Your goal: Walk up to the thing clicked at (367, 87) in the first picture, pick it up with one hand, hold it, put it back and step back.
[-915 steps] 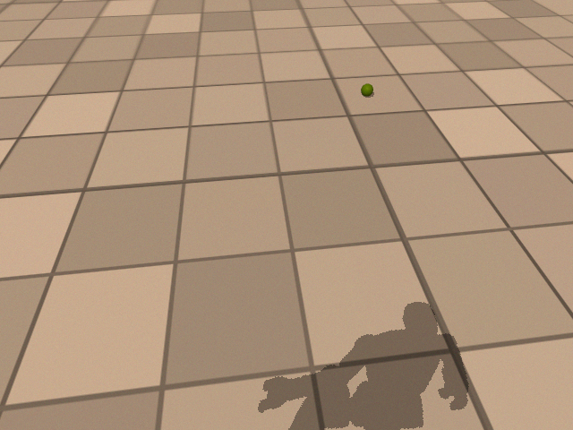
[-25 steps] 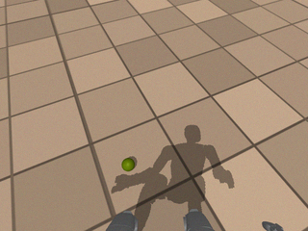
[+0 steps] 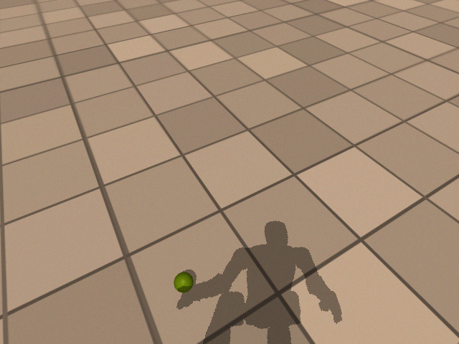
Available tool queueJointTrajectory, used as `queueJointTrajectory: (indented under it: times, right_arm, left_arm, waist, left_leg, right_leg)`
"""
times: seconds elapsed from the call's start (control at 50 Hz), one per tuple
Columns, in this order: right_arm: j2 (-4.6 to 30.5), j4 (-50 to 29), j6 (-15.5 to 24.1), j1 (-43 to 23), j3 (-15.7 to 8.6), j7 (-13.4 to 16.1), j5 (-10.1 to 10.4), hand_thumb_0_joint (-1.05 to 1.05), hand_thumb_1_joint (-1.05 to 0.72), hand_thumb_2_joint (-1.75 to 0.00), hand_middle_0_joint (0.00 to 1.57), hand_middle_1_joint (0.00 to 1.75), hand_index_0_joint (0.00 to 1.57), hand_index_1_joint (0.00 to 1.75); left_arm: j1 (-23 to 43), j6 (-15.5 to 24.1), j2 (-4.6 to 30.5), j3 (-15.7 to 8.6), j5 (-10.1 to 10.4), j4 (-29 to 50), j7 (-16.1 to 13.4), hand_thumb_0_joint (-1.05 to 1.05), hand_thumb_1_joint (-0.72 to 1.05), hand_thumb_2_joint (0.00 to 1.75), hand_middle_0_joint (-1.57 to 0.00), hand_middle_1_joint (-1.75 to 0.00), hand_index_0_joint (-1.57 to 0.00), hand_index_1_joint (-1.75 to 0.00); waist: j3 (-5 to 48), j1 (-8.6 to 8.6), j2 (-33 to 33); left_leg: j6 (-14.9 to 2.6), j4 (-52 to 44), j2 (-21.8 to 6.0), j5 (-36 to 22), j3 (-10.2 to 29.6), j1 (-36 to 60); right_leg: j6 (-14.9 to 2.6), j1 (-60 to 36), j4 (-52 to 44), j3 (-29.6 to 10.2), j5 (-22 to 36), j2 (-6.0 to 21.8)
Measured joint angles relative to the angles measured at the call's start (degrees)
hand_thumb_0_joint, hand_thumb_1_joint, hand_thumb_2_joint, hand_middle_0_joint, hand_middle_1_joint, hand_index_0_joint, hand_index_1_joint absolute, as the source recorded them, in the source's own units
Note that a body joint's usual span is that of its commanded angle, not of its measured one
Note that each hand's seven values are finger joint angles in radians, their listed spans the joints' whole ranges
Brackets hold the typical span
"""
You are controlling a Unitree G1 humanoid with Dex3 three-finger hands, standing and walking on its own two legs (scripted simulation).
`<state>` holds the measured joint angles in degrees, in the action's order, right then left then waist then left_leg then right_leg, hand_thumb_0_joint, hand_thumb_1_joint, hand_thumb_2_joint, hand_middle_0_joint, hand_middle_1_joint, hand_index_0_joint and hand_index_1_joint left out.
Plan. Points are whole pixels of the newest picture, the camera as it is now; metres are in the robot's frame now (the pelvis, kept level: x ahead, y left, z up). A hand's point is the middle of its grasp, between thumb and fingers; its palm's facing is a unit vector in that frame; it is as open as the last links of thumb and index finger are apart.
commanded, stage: stand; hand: left
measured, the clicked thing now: (183, 282) +0.53 +0.21 -0.73
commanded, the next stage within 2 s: rise first in 1.88 s
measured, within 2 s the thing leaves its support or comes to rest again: neither
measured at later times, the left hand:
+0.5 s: hand out of the picture +0.11 +0.27 -0.15, palm faces -0.03 -0.95 -0.32, open 7.3 cm
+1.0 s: hand out of the picture +0.11 +0.27 -0.15, palm faces -0.03 -0.94 -0.34, open 7.4 cm
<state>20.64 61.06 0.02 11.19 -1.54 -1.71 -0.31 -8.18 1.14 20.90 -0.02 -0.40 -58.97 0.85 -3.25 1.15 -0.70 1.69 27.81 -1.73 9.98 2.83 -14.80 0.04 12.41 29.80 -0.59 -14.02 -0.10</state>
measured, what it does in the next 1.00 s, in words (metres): stands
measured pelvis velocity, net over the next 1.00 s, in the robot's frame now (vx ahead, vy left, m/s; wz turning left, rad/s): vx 0.04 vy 0.02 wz -0.01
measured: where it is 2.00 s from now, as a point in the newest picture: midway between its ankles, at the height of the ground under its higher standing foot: outside the picture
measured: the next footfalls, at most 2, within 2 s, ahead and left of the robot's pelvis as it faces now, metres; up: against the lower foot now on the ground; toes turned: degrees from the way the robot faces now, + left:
none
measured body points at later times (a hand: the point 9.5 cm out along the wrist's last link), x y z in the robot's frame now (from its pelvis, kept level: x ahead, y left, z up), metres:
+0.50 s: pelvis +0.03 +0.01 +0.01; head +0.04 +0.02 +0.46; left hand +0.11 +0.31 -0.13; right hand +0.12 -0.29 -0.12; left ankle +0.06 +0.15 -0.73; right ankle +0.03 -0.12 -0.73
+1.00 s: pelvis +0.04 +0.02 +0.01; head +0.05 +0.02 +0.46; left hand +0.12 +0.32 -0.12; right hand +0.12 -0.28 -0.12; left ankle +0.06 +0.15 -0.73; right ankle +0.03 -0.12 -0.73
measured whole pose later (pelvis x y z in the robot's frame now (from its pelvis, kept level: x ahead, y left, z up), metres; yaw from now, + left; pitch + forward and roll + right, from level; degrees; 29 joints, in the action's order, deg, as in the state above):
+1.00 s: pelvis +0.04 +0.02 +0.01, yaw -1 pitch -2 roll +0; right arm 20.0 66.7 0.2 3.4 0.0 -0.7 -0.1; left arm -5.6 0.7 20.2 -0.5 -0.4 -65.8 0.6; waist -3.1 -0.1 -0.1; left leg 1.3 20.0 -1.1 8.8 1.6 -9.6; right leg 1.5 6.2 19.2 -1.5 -11.4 0.9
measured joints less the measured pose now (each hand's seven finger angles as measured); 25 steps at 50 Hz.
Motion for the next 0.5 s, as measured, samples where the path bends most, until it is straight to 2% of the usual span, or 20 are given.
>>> queueJointTrajectory:
  times: [0.08, 0.5]
  right_arm:
    - [-0.16, 1.5, 0.35, -0.82, 0.47, 0.18, -0.12, 0.01, -0.9, -0.9, 0.21, 0.3, 0.21, 0.3]
    - [-0.62, 4.05, 0.69, -8.0, 1.66, 0.96, 0.31, 0.01, -0.9, -0.9, 0.21, 0.3, 0.21, 0.3]
  left_arm:
    - [0.91, 0.1, 0.2, -0.18, 0.13, -1.34, 0.12, 0.0, 0.91, 0.9, -0.21, -0.3, -0.21, -0.3]
    - [2.73, -0.14, -0.65, -0.04, 0.12, -6.13, 0.03, 0.0, 0.91, 0.9, -0.21, -0.3, -0.21, -0.3]
  waist:
    - [0.11, -0.16, 0.13]
    - [-0.12, -1.41, 0.91]
  left_leg:
    - [0.51, -1.8, -0.15, -0.88, -0.17, 0.94]
    - [-0.21, -5.62, 0.25, -0.83, -1.02, 3.78]
  right_leg:
    - [0.21, -1.15, -2.37, -0.16, 0.97, -0.06]
    - [1.28, -4.98, -8.75, -0.84, 2.41, 0.56]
